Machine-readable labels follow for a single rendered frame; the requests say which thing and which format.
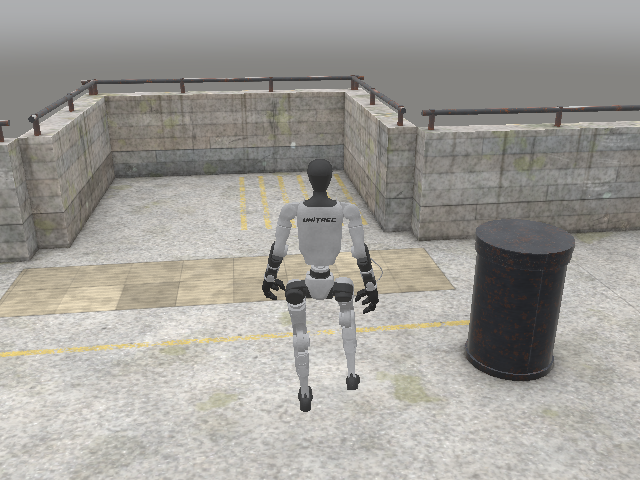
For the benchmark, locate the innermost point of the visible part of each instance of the robot shin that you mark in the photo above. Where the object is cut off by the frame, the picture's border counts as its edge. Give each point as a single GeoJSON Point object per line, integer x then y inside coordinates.
{"type": "Point", "coordinates": [302, 367]}
{"type": "Point", "coordinates": [350, 344]}

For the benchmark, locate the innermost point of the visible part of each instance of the left robot upper arm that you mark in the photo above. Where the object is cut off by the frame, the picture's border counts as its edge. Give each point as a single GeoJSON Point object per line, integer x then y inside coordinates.
{"type": "Point", "coordinates": [288, 212]}

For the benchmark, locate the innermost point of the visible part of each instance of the robot left shin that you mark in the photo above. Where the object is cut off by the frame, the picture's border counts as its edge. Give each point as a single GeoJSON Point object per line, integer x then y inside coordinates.
{"type": "Point", "coordinates": [302, 367]}

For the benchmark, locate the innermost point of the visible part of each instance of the robot right forearm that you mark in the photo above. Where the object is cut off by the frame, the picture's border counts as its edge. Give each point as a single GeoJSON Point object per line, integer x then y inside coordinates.
{"type": "Point", "coordinates": [366, 271]}

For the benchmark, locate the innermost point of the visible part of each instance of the robot left hand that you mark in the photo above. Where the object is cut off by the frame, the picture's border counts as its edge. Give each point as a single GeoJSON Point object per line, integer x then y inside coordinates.
{"type": "Point", "coordinates": [273, 285]}

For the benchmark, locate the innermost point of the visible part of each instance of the robot left forearm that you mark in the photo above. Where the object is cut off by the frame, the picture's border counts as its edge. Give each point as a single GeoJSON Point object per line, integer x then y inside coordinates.
{"type": "Point", "coordinates": [272, 266]}

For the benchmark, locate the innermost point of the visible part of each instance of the right robot upper arm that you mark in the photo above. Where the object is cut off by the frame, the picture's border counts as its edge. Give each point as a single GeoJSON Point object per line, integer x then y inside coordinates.
{"type": "Point", "coordinates": [351, 212]}

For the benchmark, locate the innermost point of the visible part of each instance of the robot right shin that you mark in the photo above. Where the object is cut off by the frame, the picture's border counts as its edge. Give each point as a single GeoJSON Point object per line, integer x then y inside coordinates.
{"type": "Point", "coordinates": [350, 344]}

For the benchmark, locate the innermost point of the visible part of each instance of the robot right hand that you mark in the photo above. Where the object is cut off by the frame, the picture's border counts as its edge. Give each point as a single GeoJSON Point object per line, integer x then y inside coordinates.
{"type": "Point", "coordinates": [372, 297]}

